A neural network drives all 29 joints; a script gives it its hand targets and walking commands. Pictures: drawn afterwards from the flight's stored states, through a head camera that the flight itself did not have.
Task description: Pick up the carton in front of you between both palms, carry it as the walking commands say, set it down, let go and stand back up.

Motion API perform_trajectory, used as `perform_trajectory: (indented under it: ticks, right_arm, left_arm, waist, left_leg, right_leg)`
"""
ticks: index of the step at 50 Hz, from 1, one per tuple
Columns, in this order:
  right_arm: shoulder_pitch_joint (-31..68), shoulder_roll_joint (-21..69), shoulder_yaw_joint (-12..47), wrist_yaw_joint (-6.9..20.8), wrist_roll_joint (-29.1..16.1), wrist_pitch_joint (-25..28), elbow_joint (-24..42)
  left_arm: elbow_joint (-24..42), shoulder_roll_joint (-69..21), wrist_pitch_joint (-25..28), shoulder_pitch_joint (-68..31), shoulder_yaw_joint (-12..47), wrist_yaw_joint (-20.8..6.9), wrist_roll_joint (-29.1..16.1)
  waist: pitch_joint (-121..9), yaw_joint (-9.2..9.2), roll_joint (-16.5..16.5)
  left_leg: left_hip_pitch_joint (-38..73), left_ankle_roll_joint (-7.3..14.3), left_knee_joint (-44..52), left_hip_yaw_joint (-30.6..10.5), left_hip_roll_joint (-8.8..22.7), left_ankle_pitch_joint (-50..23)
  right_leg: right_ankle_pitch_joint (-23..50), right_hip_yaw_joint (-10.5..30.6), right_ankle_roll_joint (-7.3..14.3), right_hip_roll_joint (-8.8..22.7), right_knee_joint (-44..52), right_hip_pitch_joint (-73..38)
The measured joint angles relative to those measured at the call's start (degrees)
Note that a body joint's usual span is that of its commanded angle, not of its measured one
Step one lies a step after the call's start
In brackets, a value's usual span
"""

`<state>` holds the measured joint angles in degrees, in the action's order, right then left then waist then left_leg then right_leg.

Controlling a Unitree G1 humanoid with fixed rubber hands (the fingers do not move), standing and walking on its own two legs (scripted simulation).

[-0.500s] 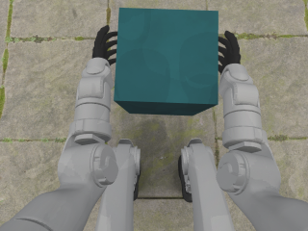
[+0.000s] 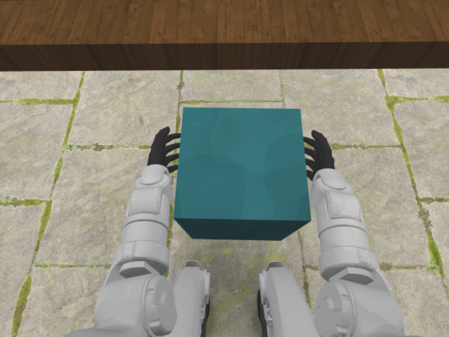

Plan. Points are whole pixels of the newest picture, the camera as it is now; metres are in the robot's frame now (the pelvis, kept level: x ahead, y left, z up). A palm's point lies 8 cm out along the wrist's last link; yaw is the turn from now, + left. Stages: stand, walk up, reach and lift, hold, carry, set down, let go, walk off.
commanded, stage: reach and lift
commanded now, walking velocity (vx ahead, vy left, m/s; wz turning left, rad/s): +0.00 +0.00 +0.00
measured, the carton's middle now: (238, 183) +0.40 -0.01 -0.10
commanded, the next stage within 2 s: hold in 1.64 s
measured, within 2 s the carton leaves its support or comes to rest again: neither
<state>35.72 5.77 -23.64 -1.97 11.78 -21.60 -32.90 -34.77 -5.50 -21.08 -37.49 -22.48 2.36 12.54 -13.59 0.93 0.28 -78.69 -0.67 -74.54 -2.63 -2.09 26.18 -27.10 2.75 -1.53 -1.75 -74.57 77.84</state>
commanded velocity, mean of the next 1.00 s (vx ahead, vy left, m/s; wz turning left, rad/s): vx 0.00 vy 0.00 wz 0.00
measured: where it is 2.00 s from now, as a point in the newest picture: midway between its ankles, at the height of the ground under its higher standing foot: (233, 330)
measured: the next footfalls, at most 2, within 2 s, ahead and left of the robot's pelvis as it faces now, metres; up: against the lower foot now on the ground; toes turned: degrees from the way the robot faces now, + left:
none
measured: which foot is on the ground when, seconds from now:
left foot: down 0.00-1.00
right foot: down 0.00-1.00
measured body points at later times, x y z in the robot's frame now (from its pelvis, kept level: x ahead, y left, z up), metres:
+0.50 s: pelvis +0.04 -0.01 +0.12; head +0.06 +0.00 +0.57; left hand +0.37 +0.15 +0.11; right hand +0.36 -0.16 +0.11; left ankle +0.07 +0.12 -0.60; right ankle +0.06 -0.13 -0.60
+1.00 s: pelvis +0.03 +0.00 +0.14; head +0.02 +0.00 +0.59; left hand +0.35 +0.15 +0.16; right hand +0.35 -0.16 +0.16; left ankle +0.07 +0.12 -0.60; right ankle +0.06 -0.13 -0.60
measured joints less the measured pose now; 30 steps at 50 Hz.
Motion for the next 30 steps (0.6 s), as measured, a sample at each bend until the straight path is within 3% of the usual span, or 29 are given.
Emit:
perform_trajectory:
  ticks: [17, 30]
  right_arm:
    - [-13.12, 2.27, 4.07, 0.58, 0.69, -1.54, 3.78]
    - [-20.16, 3.05, 7.87, 1.31, 1.47, -9.04, 10.78]
  left_arm:
    - [4.6, -2.3, -1.45, 13.98, 3.23, -0.68, -0.01]
    - [12.4, -3.47, -9.09, 21.49, 6.29, -1.43, 0.95]
  waist:
    - [4.36, -0.54, -0.27]
    - [9.02, -0.91, -0.47]
  left_leg:
    - [33.14, 0.09, 23.91, -0.4, 0.71, -5.51]
    - [59.51, 0.17, 42.53, -0.58, 1.13, -11.45]
  right_leg:
    - [5.65, 0.11, 0.86, 0.4, 23.82, -32.95]
    - [11.51, 0.26, 1.11, 0.91, 42.26, -59.21]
